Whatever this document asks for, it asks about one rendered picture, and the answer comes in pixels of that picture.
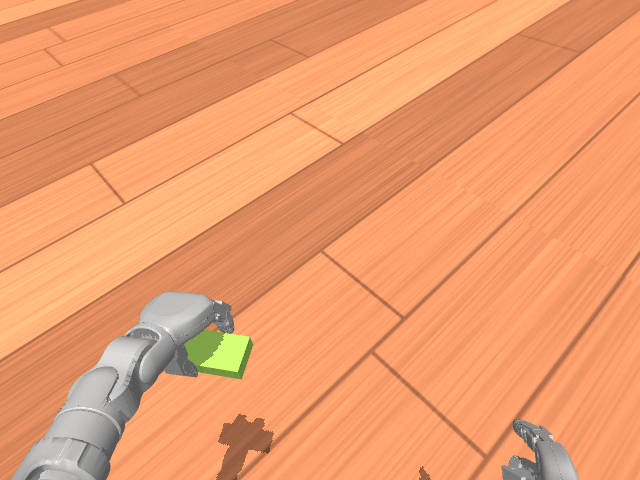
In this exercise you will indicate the left robot arm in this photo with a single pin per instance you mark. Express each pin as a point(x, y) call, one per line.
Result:
point(84, 434)

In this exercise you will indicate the right robot hand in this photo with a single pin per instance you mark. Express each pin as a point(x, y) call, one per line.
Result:
point(552, 460)

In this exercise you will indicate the left robot hand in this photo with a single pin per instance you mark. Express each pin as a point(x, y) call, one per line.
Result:
point(183, 316)

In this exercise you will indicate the small box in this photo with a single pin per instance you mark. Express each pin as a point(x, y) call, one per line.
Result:
point(220, 354)

